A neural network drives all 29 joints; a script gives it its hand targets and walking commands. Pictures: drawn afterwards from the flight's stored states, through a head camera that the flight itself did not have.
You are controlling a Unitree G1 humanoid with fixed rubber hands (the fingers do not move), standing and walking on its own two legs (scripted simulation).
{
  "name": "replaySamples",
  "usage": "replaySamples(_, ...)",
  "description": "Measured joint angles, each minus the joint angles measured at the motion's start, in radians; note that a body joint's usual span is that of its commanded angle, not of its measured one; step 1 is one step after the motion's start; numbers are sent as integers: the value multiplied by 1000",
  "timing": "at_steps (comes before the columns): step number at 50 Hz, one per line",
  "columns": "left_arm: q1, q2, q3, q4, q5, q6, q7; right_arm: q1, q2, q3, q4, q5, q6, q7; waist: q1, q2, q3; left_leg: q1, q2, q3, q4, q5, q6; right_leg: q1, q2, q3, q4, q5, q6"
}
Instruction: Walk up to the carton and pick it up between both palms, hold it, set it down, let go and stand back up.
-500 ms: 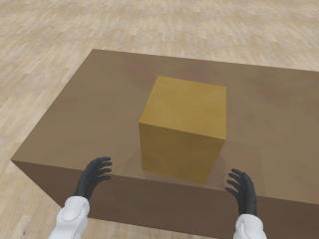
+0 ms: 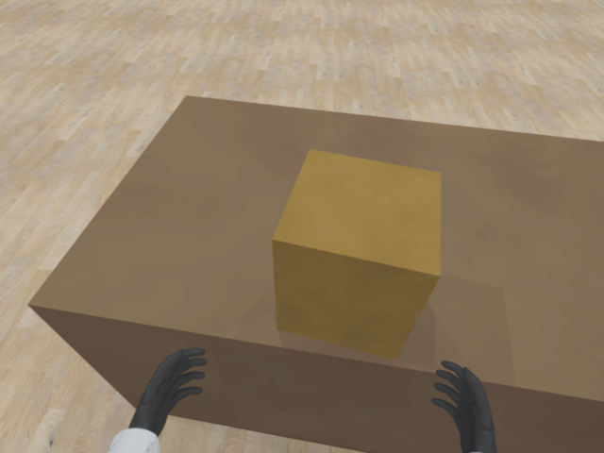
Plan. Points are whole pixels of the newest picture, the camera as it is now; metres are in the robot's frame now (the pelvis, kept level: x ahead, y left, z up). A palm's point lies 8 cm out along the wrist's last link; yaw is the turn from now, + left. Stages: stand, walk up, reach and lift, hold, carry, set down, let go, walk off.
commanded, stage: set down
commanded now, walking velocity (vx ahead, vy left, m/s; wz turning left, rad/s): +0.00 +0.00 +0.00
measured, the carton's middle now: (353, 256) +0.43 -0.07 -0.01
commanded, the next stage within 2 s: let go in 0.66 s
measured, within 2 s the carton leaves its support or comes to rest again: neither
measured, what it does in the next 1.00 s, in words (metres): stands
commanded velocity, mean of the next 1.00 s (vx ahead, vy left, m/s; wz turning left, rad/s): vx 0.00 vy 0.00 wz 0.00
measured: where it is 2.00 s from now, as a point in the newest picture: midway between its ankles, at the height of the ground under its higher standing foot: outside the picture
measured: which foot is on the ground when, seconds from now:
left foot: down 0.00-1.00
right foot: down 0.00-1.00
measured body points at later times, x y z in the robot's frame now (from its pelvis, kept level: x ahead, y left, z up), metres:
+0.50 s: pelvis -0.01 +0.00 +0.00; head -0.01 +0.00 +0.45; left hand +0.18 +0.22 -0.07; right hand +0.17 -0.21 -0.07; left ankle -0.03 +0.12 -0.74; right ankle +0.02 -0.14 -0.74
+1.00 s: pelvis +0.00 -0.02 +0.01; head +0.01 -0.01 +0.45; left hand +0.17 +0.21 -0.08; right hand +0.16 -0.23 -0.09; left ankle -0.03 +0.12 -0.74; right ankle +0.02 -0.14 -0.74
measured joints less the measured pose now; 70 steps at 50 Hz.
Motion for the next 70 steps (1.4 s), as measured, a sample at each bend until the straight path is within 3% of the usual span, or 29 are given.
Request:
replaySamples(20, 34, -10, 47, 12, 56, 143, 8, 19, -9, -10, 23, -65, 99, 28, 14, 9, 10, 67, -2, 12, -60, 31, -3, 53, 0, 14, -36, 20, -3)
replaySamples(31, 4, -34, 71, 39, 91, 284, 51, -8, -16, -45, 40, -145, 230, 66, 25, 0, 13, 84, -1, 27, -85, 46, -6, 52, 1, 28, -31, 24, -8)
replaySamples(40, 19, -51, 95, -1, 131, 319, 37, -5, -33, -33, 38, -156, 230, 70, 23, -9, 13, 78, 0, 23, -106, 58, -14, 39, 1, 22, -32, 22, -14)
replaySamples(58, 48, -51, 109, -53, 163, 404, 54, 23, -61, -33, 71, -168, 229, 105, 28, -8, 22, 84, 5, 33, -127, 56, -17, 35, 5, 26, -37, 14, -17)
replaySamples(64, 56, -12, 133, 72, 218, 318, 56, 35, -167, -6, 84, -161, 377, 102, 19, -8, -47, 9, -11, 29, -62, 30, -11, -48, -12, 21, 51, -28, -10)
replaySamples(70, 90, 54, 157, 172, 218, 301, 55, 67, -249, -31, 116, -159, 424, 99, 22, -10, -61, 3, -23, 30, -37, 24, -6, -58, -25, 22, 87, -36, 3)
